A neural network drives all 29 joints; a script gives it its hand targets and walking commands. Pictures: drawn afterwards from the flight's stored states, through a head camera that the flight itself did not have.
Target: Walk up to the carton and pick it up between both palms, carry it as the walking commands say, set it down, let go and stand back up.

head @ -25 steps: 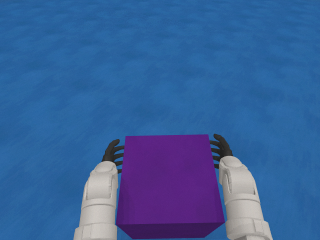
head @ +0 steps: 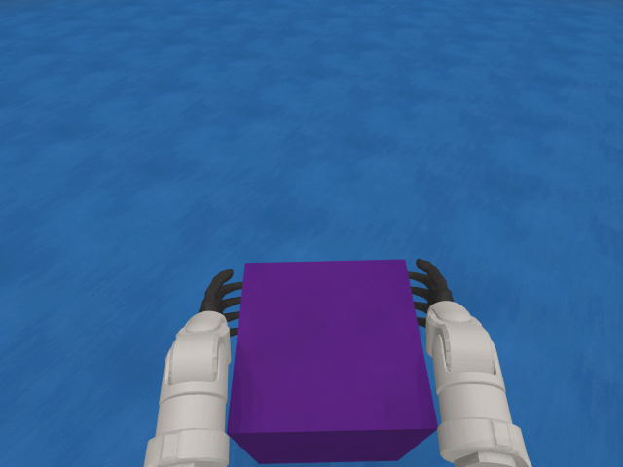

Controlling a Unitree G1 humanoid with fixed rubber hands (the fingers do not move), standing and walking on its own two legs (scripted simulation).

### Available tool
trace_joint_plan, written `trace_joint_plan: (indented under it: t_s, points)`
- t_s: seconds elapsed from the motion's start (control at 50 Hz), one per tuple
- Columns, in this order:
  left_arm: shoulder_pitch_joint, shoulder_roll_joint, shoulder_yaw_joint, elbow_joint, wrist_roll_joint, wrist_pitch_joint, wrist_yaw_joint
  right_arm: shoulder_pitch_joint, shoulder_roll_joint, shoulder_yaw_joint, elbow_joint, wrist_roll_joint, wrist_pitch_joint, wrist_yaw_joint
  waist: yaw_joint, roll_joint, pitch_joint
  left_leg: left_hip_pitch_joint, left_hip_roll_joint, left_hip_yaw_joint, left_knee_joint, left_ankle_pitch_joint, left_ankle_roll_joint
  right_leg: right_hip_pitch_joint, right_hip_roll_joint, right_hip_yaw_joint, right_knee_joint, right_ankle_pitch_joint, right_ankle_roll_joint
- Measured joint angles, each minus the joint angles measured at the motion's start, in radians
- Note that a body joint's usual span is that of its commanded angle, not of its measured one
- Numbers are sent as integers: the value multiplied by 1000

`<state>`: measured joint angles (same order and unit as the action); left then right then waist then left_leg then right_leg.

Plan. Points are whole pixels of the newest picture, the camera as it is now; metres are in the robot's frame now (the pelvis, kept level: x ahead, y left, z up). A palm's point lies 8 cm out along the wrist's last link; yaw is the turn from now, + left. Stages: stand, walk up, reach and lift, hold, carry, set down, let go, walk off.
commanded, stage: hold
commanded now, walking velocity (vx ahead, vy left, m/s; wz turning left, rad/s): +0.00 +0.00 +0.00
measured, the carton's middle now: (326, 368) +0.26 +0.00 -0.03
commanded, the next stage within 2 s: carry in 0.56 s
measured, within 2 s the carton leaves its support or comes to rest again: neither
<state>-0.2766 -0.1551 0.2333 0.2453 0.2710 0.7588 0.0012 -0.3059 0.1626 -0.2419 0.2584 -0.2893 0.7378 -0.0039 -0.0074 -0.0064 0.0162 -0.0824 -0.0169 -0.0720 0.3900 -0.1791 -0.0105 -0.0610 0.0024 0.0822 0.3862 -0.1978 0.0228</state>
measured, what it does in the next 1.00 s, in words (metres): lifts its right foot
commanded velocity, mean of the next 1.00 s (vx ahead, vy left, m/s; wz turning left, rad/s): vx -0.12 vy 0.00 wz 0.29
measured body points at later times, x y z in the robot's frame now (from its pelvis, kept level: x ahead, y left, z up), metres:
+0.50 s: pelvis +0.01 -0.01 +0.00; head -0.04 +0.00 +0.45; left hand +0.30 +0.14 +0.04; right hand +0.30 -0.16 +0.05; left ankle +0.03 +0.13 -0.74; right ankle +0.02 -0.14 -0.74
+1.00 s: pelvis -0.07 +0.00 -0.02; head -0.06 +0.02 +0.43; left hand +0.18 +0.22 +0.04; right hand +0.25 -0.08 +0.06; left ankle +0.01 +0.11 -0.74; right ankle -0.04 -0.13 -0.68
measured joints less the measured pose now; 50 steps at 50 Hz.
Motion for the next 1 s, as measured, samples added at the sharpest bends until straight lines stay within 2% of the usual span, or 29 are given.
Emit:
trace_joint_plan:
  t_s: [0.56,0.66,0.74,0.8,0.82,0.86,0.92,0.96,1.0]
  points:
    - [66,14,-48,-56,-22,12,7,57,-14,61,-57,22,19,-11,-2,1,5,24,7,-6,-27,6,-6,22,6,-5,-20,3,-6]
    - [44,10,-54,-100,-46,35,22,51,-16,49,-114,51,36,-17,-6,1,-67,-165,-2,-28,127,-41,-11,-155,8,-29,126,-50,-4]
    - [27,6,-68,-204,-89,86,48,37,-40,65,-222,107,90,-34,-13,20,-69,-312,2,-36,278,-39,-7,-260,14,-68,222,-79,-11]
    - [29,7,-96,-302,-116,161,76,41,-56,69,-310,158,156,-45,-24,1,-66,-390,3,29,391,-140,15,-313,-16,-99,285,-101,-8]
    - [37,8,-103,-334,-121,192,83,45,-54,70,-334,170,183,-50,-26,-11,-74,-394,5,50,389,-153,25,-331,-30,-105,305,-109,-4]
    - [57,15,-110,-395,-130,252,89,49,-45,77,-377,184,238,-59,-33,-27,-92,-396,1,57,349,-95,42,-379,-51,-117,360,-125,-1]
    - [89,29,-101,-465,-157,320,92,65,-22,96,-427,190,301,-81,-12,7,-82,-430,15,32,348,-79,44,-466,-4,-114,560,-305,13]
    - [96,25,-98,-495,-166,367,95,93,-18,106,-464,188,338,-87,5,32,-75,-432,21,2,288,-28,32,-495,24,-119,646,-318,11]
    - [97,18,-103,-513,-172,391,99,116,-24,113,-507,188,364,-89,23,49,-71,-434,15,-30,218,33,28,-496,35,-123,661,-282,11]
